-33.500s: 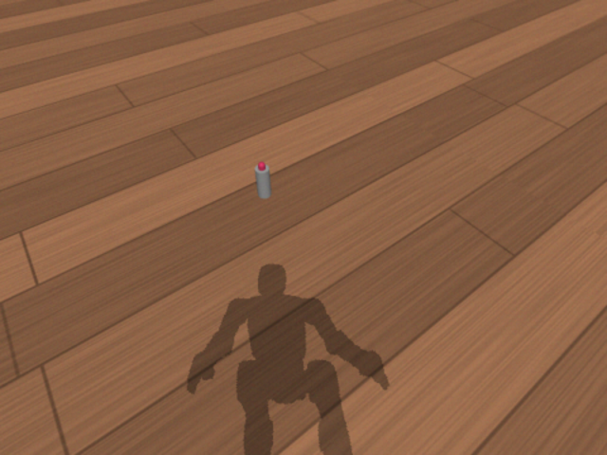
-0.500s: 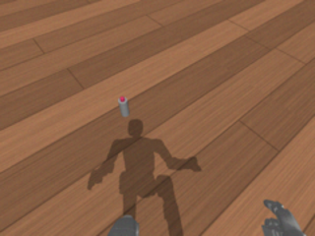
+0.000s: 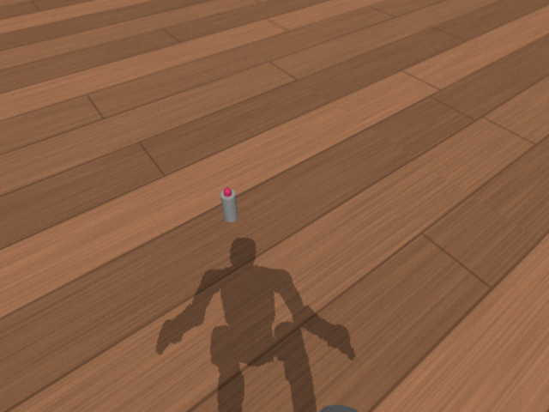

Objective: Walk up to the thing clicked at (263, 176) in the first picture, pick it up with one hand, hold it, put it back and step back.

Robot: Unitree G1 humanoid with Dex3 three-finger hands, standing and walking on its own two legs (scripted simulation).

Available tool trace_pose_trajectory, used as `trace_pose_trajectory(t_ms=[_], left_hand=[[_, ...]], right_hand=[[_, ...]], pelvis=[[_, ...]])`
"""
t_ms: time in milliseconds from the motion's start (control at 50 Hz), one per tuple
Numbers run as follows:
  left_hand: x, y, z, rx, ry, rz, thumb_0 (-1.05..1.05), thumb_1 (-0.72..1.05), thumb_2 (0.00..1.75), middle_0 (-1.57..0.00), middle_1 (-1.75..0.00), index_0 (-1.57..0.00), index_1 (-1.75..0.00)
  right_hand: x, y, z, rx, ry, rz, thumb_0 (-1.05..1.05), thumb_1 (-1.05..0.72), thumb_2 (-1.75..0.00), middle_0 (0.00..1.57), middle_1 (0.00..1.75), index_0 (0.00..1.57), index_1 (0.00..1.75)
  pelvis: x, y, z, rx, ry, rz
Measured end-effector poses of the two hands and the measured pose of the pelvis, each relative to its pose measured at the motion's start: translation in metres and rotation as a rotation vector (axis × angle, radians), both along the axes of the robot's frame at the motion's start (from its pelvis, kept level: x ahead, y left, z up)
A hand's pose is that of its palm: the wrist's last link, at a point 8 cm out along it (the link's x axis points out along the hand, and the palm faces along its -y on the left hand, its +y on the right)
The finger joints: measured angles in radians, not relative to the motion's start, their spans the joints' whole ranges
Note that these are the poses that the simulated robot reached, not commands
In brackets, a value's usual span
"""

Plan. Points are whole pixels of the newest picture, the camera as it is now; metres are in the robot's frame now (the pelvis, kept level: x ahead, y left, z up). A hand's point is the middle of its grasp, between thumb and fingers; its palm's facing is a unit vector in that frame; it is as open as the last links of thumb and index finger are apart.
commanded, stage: step back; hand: left
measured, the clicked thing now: (229, 203) +1.06 +0.20 -0.67
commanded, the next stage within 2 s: stand in 0.64 s
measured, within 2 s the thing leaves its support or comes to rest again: neither
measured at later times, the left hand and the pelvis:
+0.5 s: hand out of the picture +0.14 +0.26 -0.15, palm faces +0.03 -0.94 -0.35, open 7.4 cm; pelvis +0.05 +0.00 +0.00, yaw +1 degrees
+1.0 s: hand out of the picture +0.12 +0.26 -0.14, palm faces +0.00 -0.94 -0.33, open 7.4 cm; pelvis +0.04 +0.01 +0.01, yaw +1 degrees
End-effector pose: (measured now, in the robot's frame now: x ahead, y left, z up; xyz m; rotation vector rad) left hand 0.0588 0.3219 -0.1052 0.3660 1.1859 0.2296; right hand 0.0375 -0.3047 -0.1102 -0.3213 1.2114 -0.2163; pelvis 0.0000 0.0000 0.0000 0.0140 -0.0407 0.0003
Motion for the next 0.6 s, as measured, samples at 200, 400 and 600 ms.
trace_pose_trajectory(t_ms=[200, 400, 600], left_hand=[[0.040, -0.032, -0.003, -0.001, -0.074, -0.013, 0.01, 0.91, 0.90, -0.20, -0.30, -0.20, -0.30], [0.063, -0.026, -0.007, -0.038, -0.081, 0.021, 0.01, 0.90, 0.90, -0.21, -0.30, -0.21, -0.30], [0.085, -0.005, -0.011, -0.050, -0.062, 0.030, 0.01, 0.91, 0.90, -0.20, -0.30, -0.20, -0.30]], right_hand=[[0.026, -0.028, -0.014, -0.018, 0.021, -0.015, 0.01, -0.90, -0.90, 0.20, 0.30, 0.20, 0.30], [0.064, -0.009, -0.015, -0.020, 0.032, 0.045, 0.01, -0.91, -0.90, 0.20, 0.30, 0.20, 0.30], [0.096, 0.021, -0.003, -0.006, -0.006, 0.034, 0.01, -0.90, -0.90, 0.21, 0.30, 0.20, 0.30]], pelvis=[[0.018, -0.020, -0.009, -0.028, -0.008, 0.007], [0.038, -0.005, -0.008, -0.005, 0.007, 0.039], [0.054, 0.010, -0.001, -0.019, 0.007, 0.020]])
